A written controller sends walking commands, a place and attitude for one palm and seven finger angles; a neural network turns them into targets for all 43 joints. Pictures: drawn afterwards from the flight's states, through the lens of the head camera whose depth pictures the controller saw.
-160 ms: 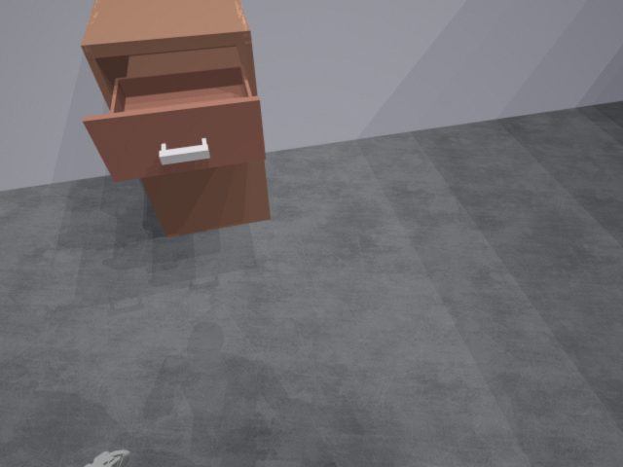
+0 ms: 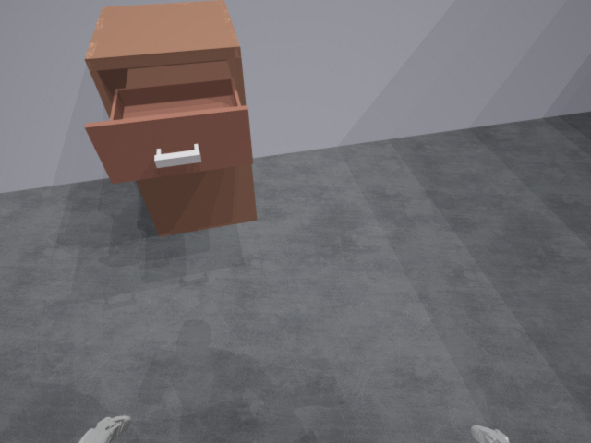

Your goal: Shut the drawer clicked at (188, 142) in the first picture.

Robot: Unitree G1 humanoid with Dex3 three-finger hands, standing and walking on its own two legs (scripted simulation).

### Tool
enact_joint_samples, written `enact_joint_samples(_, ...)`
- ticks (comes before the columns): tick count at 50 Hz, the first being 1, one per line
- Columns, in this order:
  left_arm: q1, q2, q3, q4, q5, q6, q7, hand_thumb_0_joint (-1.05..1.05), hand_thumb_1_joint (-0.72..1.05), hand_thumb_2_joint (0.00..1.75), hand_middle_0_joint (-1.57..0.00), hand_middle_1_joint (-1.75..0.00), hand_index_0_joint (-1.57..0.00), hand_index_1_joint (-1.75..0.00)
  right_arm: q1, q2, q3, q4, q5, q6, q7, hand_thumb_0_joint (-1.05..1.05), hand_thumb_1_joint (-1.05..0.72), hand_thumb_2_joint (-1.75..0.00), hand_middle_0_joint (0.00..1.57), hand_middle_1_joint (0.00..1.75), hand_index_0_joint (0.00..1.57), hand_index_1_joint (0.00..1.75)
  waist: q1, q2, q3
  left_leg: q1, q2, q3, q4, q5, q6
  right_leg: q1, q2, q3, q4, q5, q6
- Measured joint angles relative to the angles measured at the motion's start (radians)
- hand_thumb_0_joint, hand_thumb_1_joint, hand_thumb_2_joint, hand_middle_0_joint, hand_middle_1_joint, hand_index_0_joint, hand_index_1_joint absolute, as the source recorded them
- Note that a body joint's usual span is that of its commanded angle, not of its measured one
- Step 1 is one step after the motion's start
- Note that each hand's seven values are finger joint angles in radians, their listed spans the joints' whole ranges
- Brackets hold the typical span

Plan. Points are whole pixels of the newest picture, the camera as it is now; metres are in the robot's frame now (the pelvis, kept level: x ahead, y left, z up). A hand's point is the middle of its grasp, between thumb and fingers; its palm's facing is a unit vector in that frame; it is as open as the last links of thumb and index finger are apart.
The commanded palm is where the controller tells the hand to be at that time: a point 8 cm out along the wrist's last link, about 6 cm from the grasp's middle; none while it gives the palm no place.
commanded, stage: stand and wait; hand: left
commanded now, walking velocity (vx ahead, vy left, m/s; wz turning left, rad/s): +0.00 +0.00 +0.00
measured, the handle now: (178, 154) +0.79 +0.36 -0.11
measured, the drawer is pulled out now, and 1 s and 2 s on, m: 0.30 0.30 0.30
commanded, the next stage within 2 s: look at it before walking up in 1.08 s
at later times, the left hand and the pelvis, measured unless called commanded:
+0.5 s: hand out of the picture +0.05 +0.23 -0.15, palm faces -0.01 -0.94 -0.33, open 7.3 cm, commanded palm none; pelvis -0.02 -0.02 +0.01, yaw +0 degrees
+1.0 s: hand out of the picture +0.02 +0.22 -0.15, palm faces -0.02 -0.95 -0.31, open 7.3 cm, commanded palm none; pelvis -0.04 -0.02 +0.01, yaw +0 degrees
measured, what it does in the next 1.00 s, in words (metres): stands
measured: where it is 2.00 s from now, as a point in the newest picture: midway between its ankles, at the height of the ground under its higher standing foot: outside the picture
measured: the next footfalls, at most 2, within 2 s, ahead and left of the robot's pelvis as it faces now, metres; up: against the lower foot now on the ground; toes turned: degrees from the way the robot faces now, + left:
none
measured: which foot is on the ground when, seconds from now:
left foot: down 0.00-1.00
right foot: down 0.00-1.00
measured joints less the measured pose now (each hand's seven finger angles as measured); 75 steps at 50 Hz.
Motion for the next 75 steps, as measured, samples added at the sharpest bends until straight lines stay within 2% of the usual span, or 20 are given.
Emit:
enact_joint_samples(7,-0.003,-0.010,-0.004,0.019,0.001,-0.001,-0.005,0.00,0.91,0.90,-0.20,-0.30,-0.21,-0.30,-0.022,0.004,0.006,0.017,0.000,-0.001,0.001,0.01,-0.91,-0.90,0.20,0.30,0.21,0.30,0.005,-0.003,0.001,0.023,0.006,-0.002,-0.042,0.026,-0.007,0.020,0.006,-0.002,-0.035,0.022,-0.006)
enact_joint_samples(17,0.025,-0.016,-0.001,0.062,-0.001,0.003,-0.007,0.00,0.91,0.90,-0.20,-0.30,-0.21,-0.30,0.011,0.002,0.009,0.068,0.003,0.004,-0.001,0.01,-0.91,-0.90,0.20,0.30,0.21,0.30,0.007,0.002,0.023,0.040,0.016,-0.008,-0.082,0.059,-0.018,0.037,0.015,-0.009,-0.074,0.054,-0.015)
enact_joint_samples(37,0.031,-0.021,-0.001,0.121,-0.003,-0.007,-0.009,0.00,0.91,0.90,-0.20,-0.30,-0.21,-0.30,0.053,0.008,0.009,0.143,0.006,0.005,0.003,0.01,-0.91,-0.90,0.20,0.30,0.21,0.30,-0.001,0.008,0.029,0.044,0.033,-0.013,-0.126,0.117,-0.032,0.044,0.032,-0.013,-0.126,0.117,-0.028)
enact_joint_samples(75,0.039,-0.020,-0.001,0.135,0.001,-0.013,-0.008,0.00,0.91,0.90,-0.20,-0.30,-0.21,-0.30,0.045,0.019,0.007,0.152,0.009,-0.006,0.005,0.01,-0.91,-0.90,0.20,0.30,0.21,0.30,0.002,-0.003,0.020,0.037,0.021,-0.003,-0.138,0.128,-0.016,0.042,0.020,-0.003,-0.152,0.137,-0.011)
